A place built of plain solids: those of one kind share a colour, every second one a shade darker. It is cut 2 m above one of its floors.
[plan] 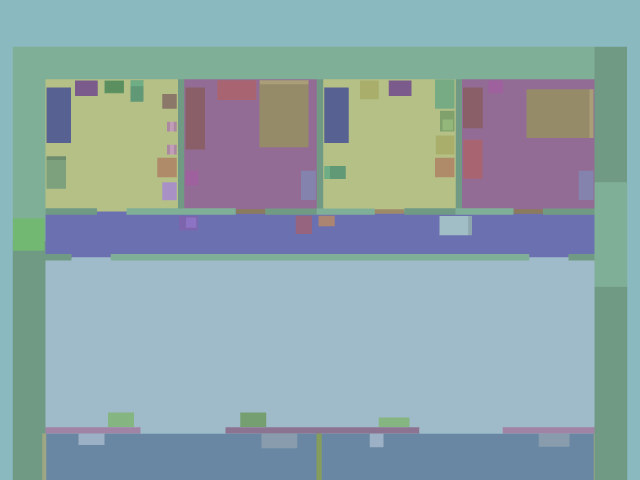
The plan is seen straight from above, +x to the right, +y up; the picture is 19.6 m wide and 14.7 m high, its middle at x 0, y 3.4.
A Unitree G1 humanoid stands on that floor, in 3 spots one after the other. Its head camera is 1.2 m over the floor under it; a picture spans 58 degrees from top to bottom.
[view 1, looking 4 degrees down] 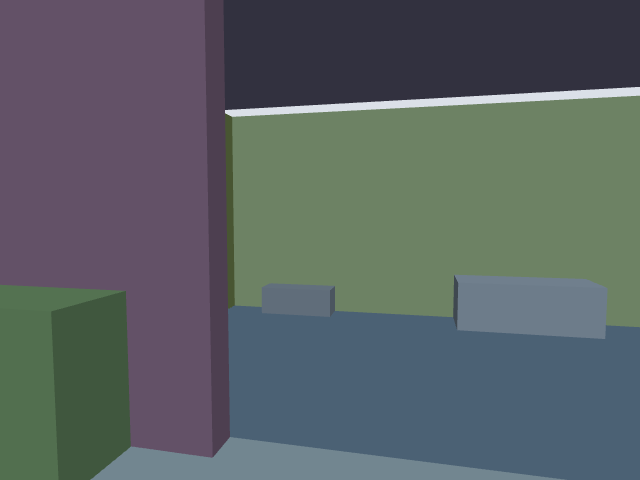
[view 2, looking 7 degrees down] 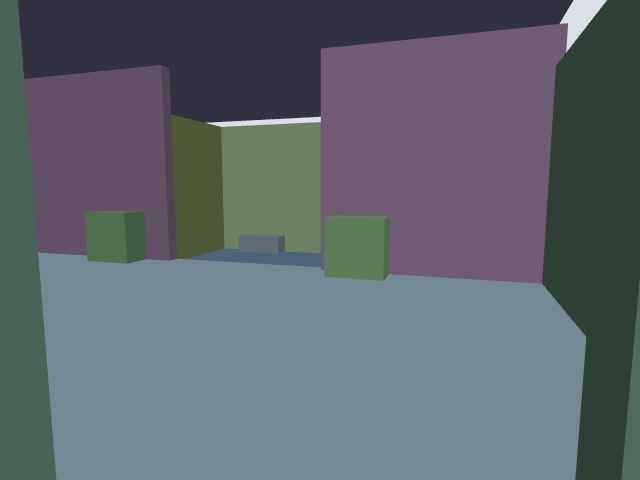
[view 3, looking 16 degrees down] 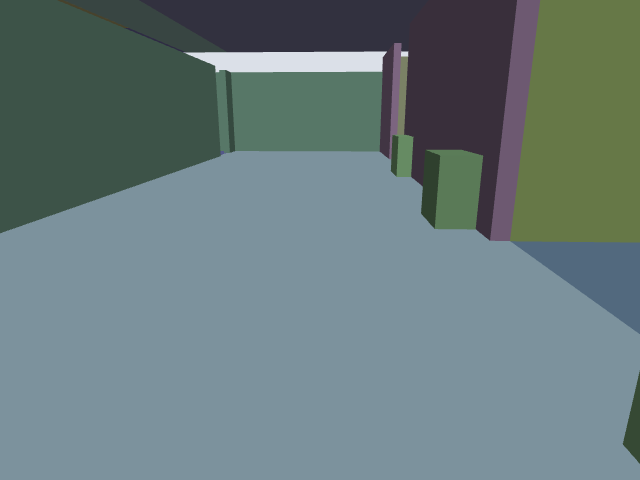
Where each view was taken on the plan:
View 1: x -3.85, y -0.48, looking -77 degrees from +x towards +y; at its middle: leaf_far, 8.55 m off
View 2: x -7.41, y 3.57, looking -72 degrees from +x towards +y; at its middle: leaf_far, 13.09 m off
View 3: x -7.11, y -0.78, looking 2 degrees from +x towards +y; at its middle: floor_upper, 4.35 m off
